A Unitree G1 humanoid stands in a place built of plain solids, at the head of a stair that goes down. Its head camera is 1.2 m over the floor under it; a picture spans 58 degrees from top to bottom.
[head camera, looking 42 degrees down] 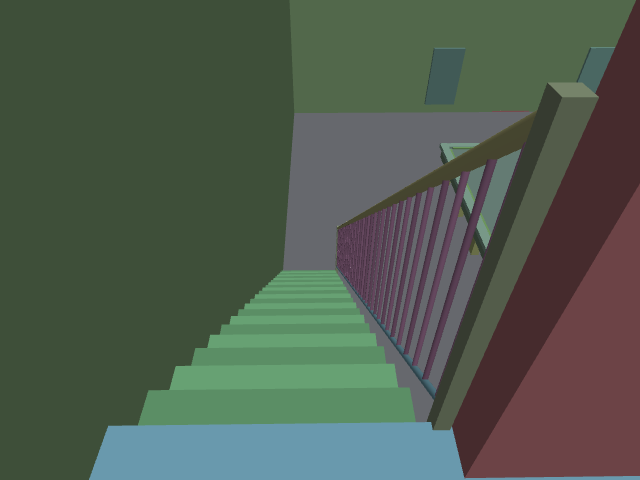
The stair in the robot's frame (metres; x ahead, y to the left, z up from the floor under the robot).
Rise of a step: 0.19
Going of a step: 0.22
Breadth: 0.91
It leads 1 degrees to the left of straight ahead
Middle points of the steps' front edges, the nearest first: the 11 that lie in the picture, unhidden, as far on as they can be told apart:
0.56 0.14 0.00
0.78 0.14 -0.19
0.99 0.14 -0.39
1.21 0.14 -0.58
1.43 0.15 -0.78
1.64 0.15 -0.97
1.86 0.15 -1.17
2.08 0.15 -1.36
2.30 0.16 -1.56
2.51 0.16 -1.75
2.73 0.16 -1.95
